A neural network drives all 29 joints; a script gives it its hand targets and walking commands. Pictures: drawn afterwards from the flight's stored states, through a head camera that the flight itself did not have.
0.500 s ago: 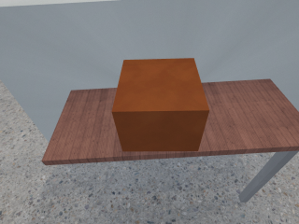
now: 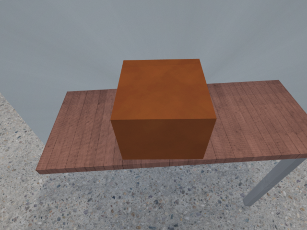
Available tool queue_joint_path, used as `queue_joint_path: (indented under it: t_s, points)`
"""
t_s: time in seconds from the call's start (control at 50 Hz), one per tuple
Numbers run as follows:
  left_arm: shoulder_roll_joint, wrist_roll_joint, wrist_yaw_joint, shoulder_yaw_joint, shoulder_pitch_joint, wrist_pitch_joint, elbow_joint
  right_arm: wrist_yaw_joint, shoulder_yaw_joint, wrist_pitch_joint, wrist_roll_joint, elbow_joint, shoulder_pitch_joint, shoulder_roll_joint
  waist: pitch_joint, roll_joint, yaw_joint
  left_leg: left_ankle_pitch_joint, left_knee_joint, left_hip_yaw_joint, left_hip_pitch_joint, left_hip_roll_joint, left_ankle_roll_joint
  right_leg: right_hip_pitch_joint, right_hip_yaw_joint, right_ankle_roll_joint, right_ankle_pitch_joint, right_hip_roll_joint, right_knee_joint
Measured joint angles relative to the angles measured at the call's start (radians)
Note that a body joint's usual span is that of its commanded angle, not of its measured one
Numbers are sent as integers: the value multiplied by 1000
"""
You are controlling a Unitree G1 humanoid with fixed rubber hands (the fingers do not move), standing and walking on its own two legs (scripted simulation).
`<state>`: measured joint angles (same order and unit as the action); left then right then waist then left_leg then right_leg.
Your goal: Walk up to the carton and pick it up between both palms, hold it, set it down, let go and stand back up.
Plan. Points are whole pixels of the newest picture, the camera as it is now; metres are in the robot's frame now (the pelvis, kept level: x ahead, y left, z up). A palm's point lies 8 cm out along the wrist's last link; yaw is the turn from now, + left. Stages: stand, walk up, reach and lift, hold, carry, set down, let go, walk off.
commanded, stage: stand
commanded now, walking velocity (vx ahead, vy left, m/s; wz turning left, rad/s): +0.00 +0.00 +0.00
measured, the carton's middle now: (161, 108) +0.49 -0.01 +0.02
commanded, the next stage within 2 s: none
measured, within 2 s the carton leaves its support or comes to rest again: neither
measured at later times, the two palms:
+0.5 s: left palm out of the picture +0.03 +0.24 -0.13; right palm out of the picture +0.03 -0.24 -0.13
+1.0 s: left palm out of the picture +0.01 +0.22 -0.14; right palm out of the picture +0.01 -0.24 -0.14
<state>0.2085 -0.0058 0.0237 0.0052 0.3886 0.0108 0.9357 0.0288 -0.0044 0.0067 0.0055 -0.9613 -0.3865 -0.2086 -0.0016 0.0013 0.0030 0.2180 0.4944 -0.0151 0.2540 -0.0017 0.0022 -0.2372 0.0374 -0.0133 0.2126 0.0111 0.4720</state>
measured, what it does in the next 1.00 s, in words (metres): stands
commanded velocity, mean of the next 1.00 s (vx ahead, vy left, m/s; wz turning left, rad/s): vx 0.00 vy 0.00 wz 0.00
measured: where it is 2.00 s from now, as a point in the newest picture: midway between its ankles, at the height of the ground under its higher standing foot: outside the picture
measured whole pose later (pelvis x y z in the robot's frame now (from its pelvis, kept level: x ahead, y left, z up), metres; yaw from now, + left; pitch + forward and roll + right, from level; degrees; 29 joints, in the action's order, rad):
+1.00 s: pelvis +0.02 -0.01 +0.00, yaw +0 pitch -2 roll +0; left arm 0.18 0.00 0.04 -0.01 0.34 0.01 1.04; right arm 0.04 -0.01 0.00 0.00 -1.04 -0.34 -0.18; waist -0.03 0.00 0.00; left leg 0.23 0.44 -0.02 0.18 0.01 -0.01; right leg -0.17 0.03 0.00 0.23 0.02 0.43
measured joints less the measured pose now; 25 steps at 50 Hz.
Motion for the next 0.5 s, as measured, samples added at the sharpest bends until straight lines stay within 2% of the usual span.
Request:
queue_joint_path:
  t_s: [0.5]
  points:
    - [-14, 5, 15, -14, -50, 0, 46, 11, -13, -2, -8, -36, 63, 10, -18, 5, -3, 10, -42, -1, -61, 1, -3, 57, 1, 3, 13, -1, -36]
